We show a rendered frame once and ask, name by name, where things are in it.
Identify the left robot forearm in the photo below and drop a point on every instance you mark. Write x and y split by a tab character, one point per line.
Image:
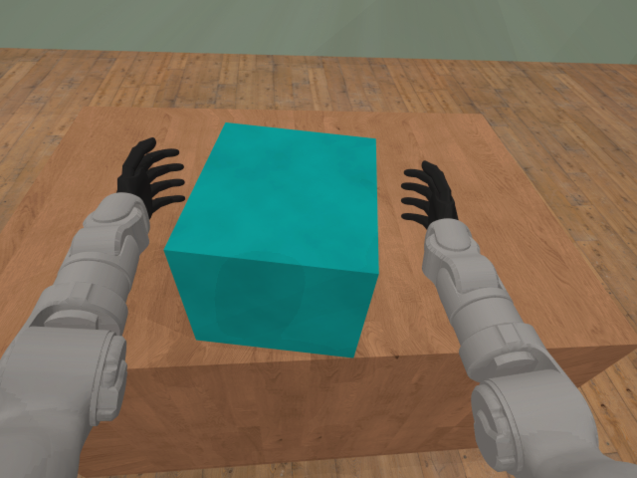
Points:
96	276

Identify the left robot hand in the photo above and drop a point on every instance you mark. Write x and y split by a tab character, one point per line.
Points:
136	175

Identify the pedestal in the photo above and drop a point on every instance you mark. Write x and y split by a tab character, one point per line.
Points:
196	405

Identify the carton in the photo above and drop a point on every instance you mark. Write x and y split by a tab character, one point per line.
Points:
277	244

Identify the left robot upper arm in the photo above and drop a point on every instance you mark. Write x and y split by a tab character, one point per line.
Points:
58	383

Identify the right robot forearm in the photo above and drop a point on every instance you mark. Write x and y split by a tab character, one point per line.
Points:
494	340

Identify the right robot hand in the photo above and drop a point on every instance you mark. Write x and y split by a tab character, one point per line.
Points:
440	204

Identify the right robot upper arm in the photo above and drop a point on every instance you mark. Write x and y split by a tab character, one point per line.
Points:
535	425

